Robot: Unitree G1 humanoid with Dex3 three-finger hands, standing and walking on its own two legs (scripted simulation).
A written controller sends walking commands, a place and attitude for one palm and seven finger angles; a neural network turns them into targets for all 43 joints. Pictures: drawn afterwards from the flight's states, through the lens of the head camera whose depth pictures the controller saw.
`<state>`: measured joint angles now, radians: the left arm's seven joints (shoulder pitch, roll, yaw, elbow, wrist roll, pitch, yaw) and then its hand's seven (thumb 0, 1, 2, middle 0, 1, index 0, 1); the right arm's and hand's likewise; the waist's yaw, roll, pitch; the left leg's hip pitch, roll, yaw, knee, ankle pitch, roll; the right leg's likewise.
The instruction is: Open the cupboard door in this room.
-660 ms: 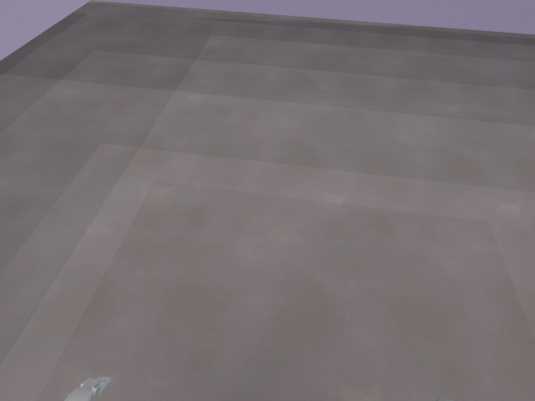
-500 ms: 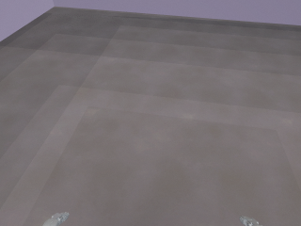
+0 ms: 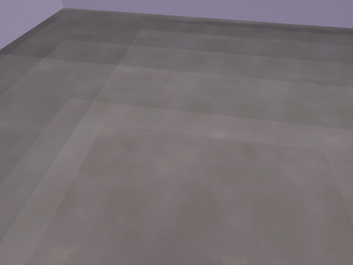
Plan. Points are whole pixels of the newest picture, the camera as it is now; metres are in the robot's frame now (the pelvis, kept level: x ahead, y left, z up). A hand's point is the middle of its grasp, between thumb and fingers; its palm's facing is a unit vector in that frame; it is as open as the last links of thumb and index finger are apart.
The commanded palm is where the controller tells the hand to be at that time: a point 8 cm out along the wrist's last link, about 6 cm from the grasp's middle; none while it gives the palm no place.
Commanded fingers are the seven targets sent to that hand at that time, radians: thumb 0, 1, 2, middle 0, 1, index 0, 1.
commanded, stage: stand and wait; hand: left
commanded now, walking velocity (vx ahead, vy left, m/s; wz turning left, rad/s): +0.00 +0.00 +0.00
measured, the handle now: out of the picture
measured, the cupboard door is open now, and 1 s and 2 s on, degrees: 0 0 0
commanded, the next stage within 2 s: turn or walk to find it in 0.24 s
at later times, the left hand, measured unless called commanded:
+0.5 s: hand out of the picture +0.05 +0.23 -0.17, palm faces +0.02 -0.95 -0.30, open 7.4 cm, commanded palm none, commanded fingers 0.00 0.90 0.90 -0.20 -0.30 -0.20 -0.30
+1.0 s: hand out of the picture -0.01 +0.20 -0.16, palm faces +0.24 -0.92 -0.30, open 7.4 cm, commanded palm none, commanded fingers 0.00 0.90 0.90 -0.20 -0.30 -0.20 -0.30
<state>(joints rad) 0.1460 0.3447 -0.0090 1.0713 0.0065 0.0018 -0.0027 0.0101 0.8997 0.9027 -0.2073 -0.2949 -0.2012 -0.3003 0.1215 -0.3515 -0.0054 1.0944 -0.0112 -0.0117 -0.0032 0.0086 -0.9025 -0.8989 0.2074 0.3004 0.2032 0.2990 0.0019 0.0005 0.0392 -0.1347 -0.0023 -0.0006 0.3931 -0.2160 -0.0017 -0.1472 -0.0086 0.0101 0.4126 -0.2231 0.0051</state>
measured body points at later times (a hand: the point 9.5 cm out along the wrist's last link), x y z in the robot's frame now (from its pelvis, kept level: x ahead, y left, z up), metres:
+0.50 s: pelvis -0.02 +0.00 -0.01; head +0.00 +0.00 +0.44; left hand +0.05 +0.28 -0.15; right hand +0.05 -0.28 -0.15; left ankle +0.00 +0.12 -0.74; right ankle +0.00 -0.12 -0.74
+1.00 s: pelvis -0.06 -0.02 -0.01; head -0.02 -0.04 +0.44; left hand -0.02 +0.25 -0.14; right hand +0.04 -0.26 -0.17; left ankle -0.01 +0.12 -0.73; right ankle -0.05 -0.14 -0.75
